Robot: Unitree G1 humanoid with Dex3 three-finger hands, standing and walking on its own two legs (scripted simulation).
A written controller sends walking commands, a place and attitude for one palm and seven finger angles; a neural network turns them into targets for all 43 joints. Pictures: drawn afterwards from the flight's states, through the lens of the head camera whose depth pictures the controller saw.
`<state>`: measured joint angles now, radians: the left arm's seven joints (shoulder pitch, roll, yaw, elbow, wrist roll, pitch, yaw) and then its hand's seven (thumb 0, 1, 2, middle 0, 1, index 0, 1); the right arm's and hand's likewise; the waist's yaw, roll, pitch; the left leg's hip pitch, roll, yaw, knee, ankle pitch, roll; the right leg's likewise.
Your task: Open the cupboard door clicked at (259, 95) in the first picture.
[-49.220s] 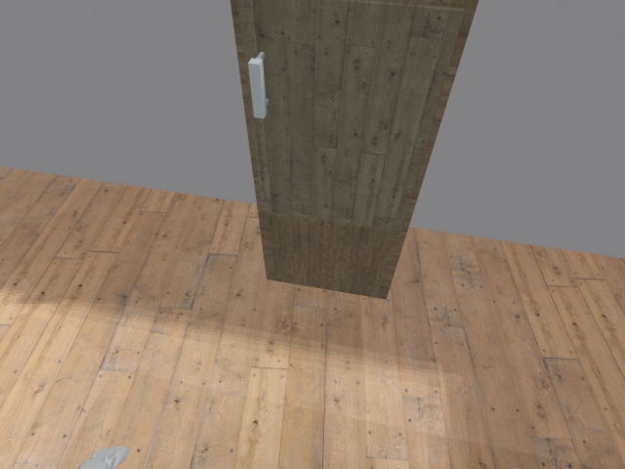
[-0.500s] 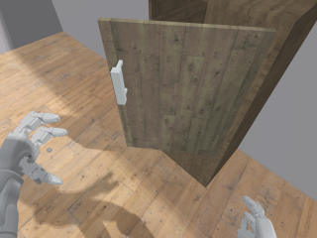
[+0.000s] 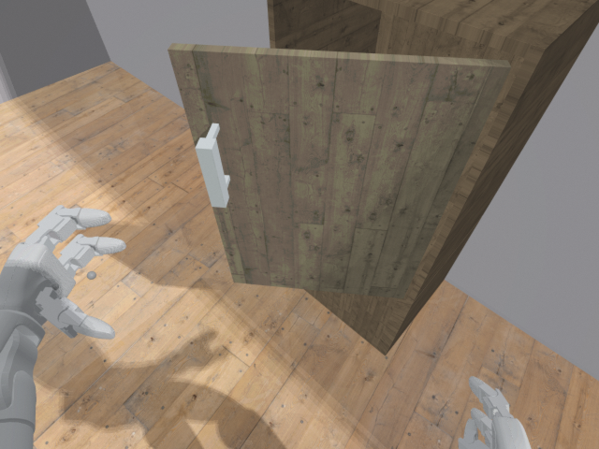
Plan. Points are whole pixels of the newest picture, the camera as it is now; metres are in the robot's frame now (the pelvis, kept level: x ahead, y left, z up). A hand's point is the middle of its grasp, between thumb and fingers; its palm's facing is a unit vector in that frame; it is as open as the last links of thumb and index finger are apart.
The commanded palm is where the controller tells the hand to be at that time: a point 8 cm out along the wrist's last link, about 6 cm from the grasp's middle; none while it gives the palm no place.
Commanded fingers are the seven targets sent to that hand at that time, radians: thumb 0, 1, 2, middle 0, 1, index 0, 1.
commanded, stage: raise the hand with hooked fingers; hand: left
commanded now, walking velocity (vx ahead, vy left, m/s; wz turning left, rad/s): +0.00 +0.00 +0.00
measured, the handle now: (217, 165) +0.50 +0.17 +0.09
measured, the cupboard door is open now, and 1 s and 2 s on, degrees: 37 37 37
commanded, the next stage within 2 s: move the hooked fingers beside the handle in 0.12 s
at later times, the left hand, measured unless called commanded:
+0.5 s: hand (110, 258) +0.31 +0.26 +0.10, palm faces -0.02 -1.00 -0.02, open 14.0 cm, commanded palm +0.29 +0.31 +0.11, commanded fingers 0.00 -0.50 0.30 -0.30 -1.20 -0.30 -1.20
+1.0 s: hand (140, 222) +0.37 +0.24 +0.10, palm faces -0.01 -1.00 -0.02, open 14.0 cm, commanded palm +0.35 +0.30 +0.10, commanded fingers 0.00 -0.50 0.30 -0.30 -1.20 -0.30 -1.20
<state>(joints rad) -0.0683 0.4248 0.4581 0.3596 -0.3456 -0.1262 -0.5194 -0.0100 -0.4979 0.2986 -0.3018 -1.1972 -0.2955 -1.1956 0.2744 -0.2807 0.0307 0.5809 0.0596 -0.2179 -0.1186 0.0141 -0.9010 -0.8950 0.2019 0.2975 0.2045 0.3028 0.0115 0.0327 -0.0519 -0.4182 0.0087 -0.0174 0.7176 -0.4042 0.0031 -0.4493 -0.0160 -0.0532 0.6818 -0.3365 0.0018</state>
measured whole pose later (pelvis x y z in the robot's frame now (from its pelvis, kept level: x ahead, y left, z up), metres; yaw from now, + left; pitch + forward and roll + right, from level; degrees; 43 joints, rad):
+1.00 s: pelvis +0.00 +0.00 +0.00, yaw -1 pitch +9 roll -1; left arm -0.38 0.44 0.41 0.66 -0.26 -0.19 -0.44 -0.01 -0.50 0.30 -0.30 -1.20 -0.30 -1.20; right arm 0.33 -0.28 0.03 0.62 0.05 -0.13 -0.11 0.01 -0.90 -0.89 0.20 0.30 0.21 0.30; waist -0.04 0.03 -0.06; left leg -0.47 0.01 -0.01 0.71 -0.40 0.00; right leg -0.51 -0.01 -0.04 0.68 -0.33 0.00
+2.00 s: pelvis +0.00 +0.01 -0.01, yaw -3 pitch +15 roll -1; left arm -0.77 0.55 0.44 1.10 -0.17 -0.29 -0.41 -0.01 -0.50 0.30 -0.30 -1.20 -0.30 -1.20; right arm 0.40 -0.28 0.03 0.63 0.04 0.03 -0.07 0.01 -0.90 -0.89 0.20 0.30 0.20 0.30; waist -0.12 0.02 -0.09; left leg -0.63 0.03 0.02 0.80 -0.42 0.01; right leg -0.67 0.00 -0.02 0.74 -0.33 0.01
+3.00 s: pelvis -0.01 +0.00 -0.01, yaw -2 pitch +14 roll -2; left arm -0.74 0.53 0.44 1.04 -0.15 -0.32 -0.38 -0.01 -0.50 0.30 -0.30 -1.20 -0.30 -1.20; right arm 0.38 -0.28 0.03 0.60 0.04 0.03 -0.07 0.01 -0.90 -0.89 0.20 0.30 0.20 0.30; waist -0.12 0.01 -0.07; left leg -0.65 0.03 0.00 0.82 -0.43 0.01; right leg -0.68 0.00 -0.03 0.76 -0.33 0.00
